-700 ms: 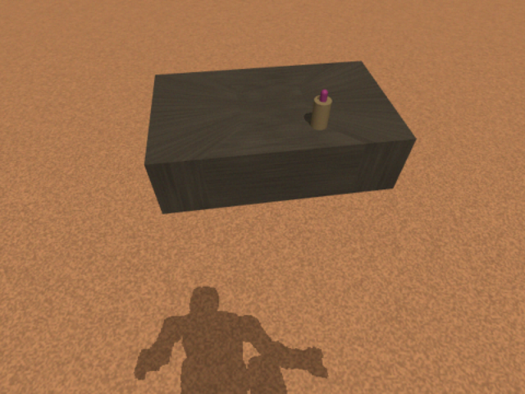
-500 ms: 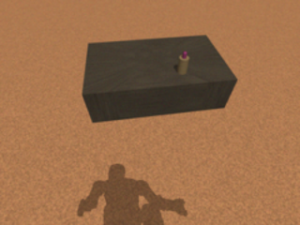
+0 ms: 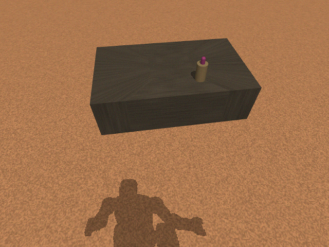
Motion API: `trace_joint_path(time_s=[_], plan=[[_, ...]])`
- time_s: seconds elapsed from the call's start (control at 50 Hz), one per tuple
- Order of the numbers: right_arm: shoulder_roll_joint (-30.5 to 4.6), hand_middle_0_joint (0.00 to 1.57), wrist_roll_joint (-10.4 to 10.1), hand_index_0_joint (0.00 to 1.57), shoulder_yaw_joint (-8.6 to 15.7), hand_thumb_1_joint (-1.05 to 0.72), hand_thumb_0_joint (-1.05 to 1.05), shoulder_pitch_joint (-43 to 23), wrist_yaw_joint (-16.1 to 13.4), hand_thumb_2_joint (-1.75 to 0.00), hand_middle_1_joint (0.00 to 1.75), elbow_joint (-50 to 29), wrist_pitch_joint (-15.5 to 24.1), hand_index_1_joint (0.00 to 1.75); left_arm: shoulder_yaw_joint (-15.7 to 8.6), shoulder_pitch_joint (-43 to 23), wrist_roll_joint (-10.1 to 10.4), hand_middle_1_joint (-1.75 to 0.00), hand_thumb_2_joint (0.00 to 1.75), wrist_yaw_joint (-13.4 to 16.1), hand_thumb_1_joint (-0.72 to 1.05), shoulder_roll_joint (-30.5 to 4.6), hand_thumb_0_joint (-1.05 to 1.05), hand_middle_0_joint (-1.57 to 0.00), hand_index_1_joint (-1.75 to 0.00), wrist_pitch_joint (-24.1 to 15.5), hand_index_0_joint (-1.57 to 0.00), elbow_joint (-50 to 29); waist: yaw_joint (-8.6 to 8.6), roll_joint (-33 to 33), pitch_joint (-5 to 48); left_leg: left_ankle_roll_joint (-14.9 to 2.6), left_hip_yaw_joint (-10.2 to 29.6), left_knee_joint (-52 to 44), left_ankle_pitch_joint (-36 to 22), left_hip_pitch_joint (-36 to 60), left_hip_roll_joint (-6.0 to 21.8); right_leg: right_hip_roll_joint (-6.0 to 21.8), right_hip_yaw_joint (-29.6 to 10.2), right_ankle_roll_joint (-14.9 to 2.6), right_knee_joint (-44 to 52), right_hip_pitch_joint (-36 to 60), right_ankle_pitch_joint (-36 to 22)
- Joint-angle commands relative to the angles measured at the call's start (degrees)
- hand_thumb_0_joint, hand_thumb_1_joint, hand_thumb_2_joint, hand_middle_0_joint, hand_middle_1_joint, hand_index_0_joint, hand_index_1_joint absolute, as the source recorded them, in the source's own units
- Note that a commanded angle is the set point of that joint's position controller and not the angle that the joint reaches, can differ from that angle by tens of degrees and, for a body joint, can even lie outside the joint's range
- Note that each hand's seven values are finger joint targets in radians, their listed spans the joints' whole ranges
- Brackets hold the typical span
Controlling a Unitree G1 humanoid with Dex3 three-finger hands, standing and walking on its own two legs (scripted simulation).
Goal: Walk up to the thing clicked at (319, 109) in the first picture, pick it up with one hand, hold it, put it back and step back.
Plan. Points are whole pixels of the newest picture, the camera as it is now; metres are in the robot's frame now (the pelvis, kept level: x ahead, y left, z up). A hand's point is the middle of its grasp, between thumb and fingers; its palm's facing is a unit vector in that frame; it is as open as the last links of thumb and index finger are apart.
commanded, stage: stand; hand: right
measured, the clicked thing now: (201, 68) +1.27 -0.27 -0.36
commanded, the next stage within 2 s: walk up in 0.42 s
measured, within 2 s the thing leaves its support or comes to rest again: neither
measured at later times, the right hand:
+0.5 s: hand out of the picture +0.08 -0.26 -0.16, palm faces -0.03 +0.94 -0.34, open 7.4 cm
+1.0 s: hand (280, 203) +0.27 -0.35 -0.15, palm faces -0.12 +0.92 -0.36, open 7.4 cm
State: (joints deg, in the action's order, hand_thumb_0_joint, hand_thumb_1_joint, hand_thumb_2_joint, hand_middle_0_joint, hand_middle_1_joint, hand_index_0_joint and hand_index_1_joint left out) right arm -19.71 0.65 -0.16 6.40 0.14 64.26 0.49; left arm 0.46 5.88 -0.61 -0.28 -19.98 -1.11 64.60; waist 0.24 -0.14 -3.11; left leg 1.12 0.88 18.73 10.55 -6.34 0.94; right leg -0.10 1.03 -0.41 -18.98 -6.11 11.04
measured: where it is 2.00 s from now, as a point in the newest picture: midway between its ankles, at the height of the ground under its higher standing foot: (189, 188)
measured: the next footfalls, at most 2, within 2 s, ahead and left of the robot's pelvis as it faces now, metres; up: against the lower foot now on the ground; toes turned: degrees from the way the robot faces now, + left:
right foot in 0.68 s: +0.13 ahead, -0.17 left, +0.00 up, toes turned -1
left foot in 1.10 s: +0.38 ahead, +0.04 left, +0.00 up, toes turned +8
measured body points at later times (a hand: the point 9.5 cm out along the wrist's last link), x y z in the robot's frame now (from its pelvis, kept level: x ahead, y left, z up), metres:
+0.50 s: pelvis +0.01 +0.00 +0.00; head +0.02 +0.00 +0.45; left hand +0.09 +0.31 -0.13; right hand +0.08 -0.31 -0.13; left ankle -0.01 +0.13 -0.75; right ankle -0.01 -0.11 -0.74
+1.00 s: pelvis +0.17 -0.08 -0.01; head +0.20 -0.08 +0.43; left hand +0.18 +0.24 -0.13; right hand +0.28 -0.39 -0.13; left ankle +0.27 +0.06 -0.72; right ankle +0.09 -0.16 -0.75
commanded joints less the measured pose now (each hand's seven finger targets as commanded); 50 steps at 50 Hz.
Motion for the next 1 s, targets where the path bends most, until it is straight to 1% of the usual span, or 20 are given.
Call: trace_joint_path(time_s=[0.0,0.38,0.4,0.42,0.46,0.5,0.52,0.54,0.6,0.62,0.66,0.68,0.7,0.72,0.74,0.76,0.82,0.86,0.9,0.98], plan=[[-11.87,0.2,-0.28,0.2,1.95,-0.9,0.0,-2.28,-0.76,-0.9,0.3,-3.39,1.31,0.3,-2.59,-2.05,0.17,-0.3,0.9,0.85,0.9,-12.02,0.0,-0.2,-0.3,-1.0,-0.2,-3.33,-0.25,0.03,4.76,-2.33,4.36,-2.15,-9.18,1.21,6.48,7.64,-6.04,-1.15,3.05,0.54,-9.92],[-12.07,0.2,-0.14,0.2,2.16,-0.9,0.0,-2.04,-0.81,-0.9,0.3,-3.41,1.2,0.3,-2.62,-1.94,0.25,-0.3,0.9,1.0,0.9,-12.1,0.0,-0.2,-0.3,-0.99,-0.2,-3.49,-0.16,0.55,5.58,-2.19,4.21,-2.31,-10.42,1.37,6.48,7.75,-5.75,-1.28,3.2,1.73,-11.31],[-16.92,0.2,0.59,0.2,5.58,-0.9,0.0,3.51,-0.09,-0.9,0.3,-5.88,2.28,0.3,-7.2,0.51,-1.38,-0.3,0.9,-1.11,0.9,-17.56,0.0,-0.2,-0.3,-1.21,-0.2,-7.43,-0.39,3.02,10.15,-6.36,5.79,2.49,17.2,-0.4,4.2,4.13,-4.47,-3.0,-2.73,3.87,17.46],[-17.88,0.2,1.22,0.2,6.25,-0.9,0.0,4.56,0.24,-0.9,0.3,-5.62,2.72,0.3,-7.41,0.55,-2.02,-0.3,0.9,-1.82,0.9,-17.27,0.0,-0.2,-0.3,-0.93,-0.2,-7.71,-0.21,1.07,5.9,-7.4,8.39,2.04,26.82,-3.56,5.78,4.97,-6.25,-4.13,-5.17,-2.67,26.23],[-18.5,0.2,1.44,0.2,7.01,-0.9,0.0,4.41,0.65,-0.9,0.3,-6.78,2.93,0.3,-7.56,-1.24,-2.22,-0.3,0.9,-2.73,0.9,-14.87,0.0,-0.2,-0.3,-0.68,-0.2,-9.73,0.47,-3.12,-0.47,-9.15,14.16,-1.3,31.93,-5.29,8.65,4.04,-5.93,-3.81,-9.54,-13.48,26.76],[-19.84,0.2,1.54,0.2,8.24,-0.9,0.0,7.84,0.61,-0.9,0.3,-7.38,3.53,0.3,-7.56,-4.99,-2.42,-0.3,0.9,-3.3,0.9,-12.99,0.0,-0.2,-0.3,-0.74,-0.2,-12.28,2.39,-7.44,-5.23,-13.13,24.45,-7.65,30.29,0.68,15.78,1.43,-0.97,-1.97,-21.03,-24.93,14.8],[-20.65,0.2,1.6,0.2,8.8,-0.9,0.0,10.6,0.55,-0.9,0.3,-7.8,4.07,0.3,-7.64,-6.46,-2.38,-0.3,0.9,-3.53,0.9,-12.9,0.0,-0.2,-0.3,-0.8,-0.2,-13.72,4.22,-7.98,-4.72,-15.98,28.53,-9.22,25.05,7.5,18.96,2.85,-3.51,-1.36,-24.76,-31.65,16.96],[-21.27,0.2,1.41,0.2,9.29,-0.9,0.0,10.04,0.31,-0.9,0.3,-8.85,4.42,0.3,-7.62,-6.86,-2.11,-0.3,0.9,-3.68,0.9,-13.14,0.0,-0.2,-0.3,-1.15,-0.2,-15.05,3.53,-8.09,-4.67,-17.17,30.0,-9.17,21.27,10.23,21.48,6.05,-6.99,-1.62,-24.72,-33.68,17.17],[-20.01,0.2,1.58,0.2,9.07,-0.9,0.0,7.03,0.56,-0.9,0.3,-11.66,4.32,0.3,-7.82,-4.37,-1.83,-0.3,0.9,-4.52,0.9,-13.68,0.0,-0.2,-0.3,-1.9,-0.2,-15.54,1.67,-9.71,-1.74,-14.86,21.57,-6.51,16.03,6.36,17.79,6.59,-7.21,-1.33,-19.04,-25.45,17.1],[-19.78,0.2,1.31,0.2,9.09,-0.9,0.0,3.45,0.7,-0.9,0.3,-12.88,4.19,0.3,-7.99,0.14,-1.71,-0.3,0.9,-4.48,0.9,-13.65,0.0,-0.2,-0.3,-2.21,-0.2,-14.45,-1.26,-11.41,0.6,-13.12,17.25,-2.59,10.31,4.09,15.88,6.69,-6.87,-1.57,-14.91,-18.51,13.79],[-16.67,0.2,1.22,0.2,7.81,-0.9,0.0,0.47,1.22,-0.9,0.3,-14.79,3.69,0.3,-8.84,9.27,-1.97,-0.3,0.9,-4.05,0.9,-13.71,0.0,-0.2,-0.3,-2.49,-0.2,-10.98,-6.31,-6.91,4.46,-8.57,4.22,9.69,1.85,-8.3,7.12,0.23,2.53,-0.9,-5.56,3.24,3.06],[-13.52,0.2,1.17,0.2,6.73,-0.9,0.0,0.4,1.16,-0.9,0.3,-15.51,3.47,0.3,-10.34,17.22,-2.24,-0.3,0.9,-3.37,0.9,-16.64,0.0,-0.2,-0.3,-2.52,-0.2,-8.68,-9.93,2.79,6.93,-6.13,0.46,22.87,4.89,-19.31,2.6,-0.32,0.52,-0.96,-5.25,16.75,3.34],[-8.8,0.2,0.37,0.2,5.33,-0.9,0.0,0.77,1.0,-0.9,0.3,-17.55,3.62,0.3,-12.06,23.18,-2.8,-0.3,0.9,-2.62,0.9,-22.85,0.0,-0.2,-0.3,-2.63,-0.2,-8.82,-12.96,21.77,5.87,-3.52,-0.47,40.0,23.4,-34.28,-6.15,13.04,-23.43,-3.98,5.02,20.92,21.06],[-12.92,0.2,0.65,0.2,6.24,-0.9,0.0,2.58,0.39,-0.9,0.3,-17.12,3.28,0.3,-11.34,14.92,-2.7,-0.3,0.9,-2.7,0.9,-23.73,0.0,-0.2,-0.3,-2.75,-0.2,-12.14,-8.12,14.46,2.35,-2.69,2.78,44.5,21.99,-35.13,-3.83,22.6,-36.33,-10.81,10.93,13.39,30.12],[-16.5,0.2,0.99,0.2,7.03,-0.9,0.0,4.54,0.28,-0.9,0.3,-15.73,3.36,0.3,-11.16,10.19,-1.75,-0.3,0.9,-2.85,0.9,-23.64,0.0,-0.2,-0.3,-2.52,-0.2,-14.49,-5.97,8.48,-1.76,-2.81,4.24,45.38,18.74,-33.31,0.64,24.55,-36.33,-13.64,10.67,7.33,29.21],[-17.31,0.2,0.59,0.2,6.95,-0.9,0.0,4.61,0.61,-0.9,0.3,-14.97,3.75,0.3,-10.4,8.44,-0.84,-0.3,0.9,-2.7,0.9,-21.5,0.0,-0.2,-0.3,-2.68,-0.2,-15.49,-4.66,5.46,-5.24,-3.12,4.8,45.98,15.85,-33.94,2.34,22.21,-30.69,-14.18,10.12,5.7,21.23],[-14.49,0.2,0.13,0.2,6.26,-0.9,0.0,9.48,1.53,-0.9,0.3,-12.94,3.94,0.3,-8.62,8.26,0.02,-0.3,0.9,-2.09,0.9,-16.33,0.0,-0.2,-0.3,-3.72,-0.2,-15.81,-1.93,4.27,-5.24,-3.58,5.18,41.69,8.39,-27.61,3.12,13.88,-13.3,-8.72,5.31,2.95,-5.76],[-13.44,0.2,0.09,0.2,6.07,-0.9,0.0,9.79,2.12,-0.9,0.3,-14.07,3.54,0.3,-8.28,9.62,0.15,-0.3,0.9,-2.02,0.9,-16.12,0.0,-0.2,-0.3,-3.92,-0.2,-16.27,-1.8,5.83,-5.08,-2.61,3.13,37.03,6.73,-25.57,2.53,11.84,-7.29,-9.37,3.55,2.32,-16.46],[-13.2,0.2,-0.02,0.2,6.09,-0.9,0.0,7.11,2.6,-0.9,0.3,-16.33,3.16,0.3,-8.46,9.8,-0.12,-0.3,0.9,-2.04,0.9,-16.63,0.0,-0.2,-0.3,-3.82,-0.2,-17.61,-2.16,7.11,-5.16,-1.68,0.91,29.85,5.93,-25.99,2.07,11.53,-4.63,-10.61,3.35,3.53,-20.19],[-12.23,0.2,-0.32,0.2,6.18,-0.9,0.0,2.87,2.88,-0.9,0.3,-19.26,3.51,0.3,-7.95,10.8,-0.58,-0.3,0.9,-2.18,0.9,-16.76,0.0,-0.2,-0.3,-3.24,-0.2,-19.58,-3.77,8.1,-2.98,-1.89,-4.47,16.75,-2.76,-16.52,1.91,9.84,-1.14,-8.15,1.27,1.12,-19.21]])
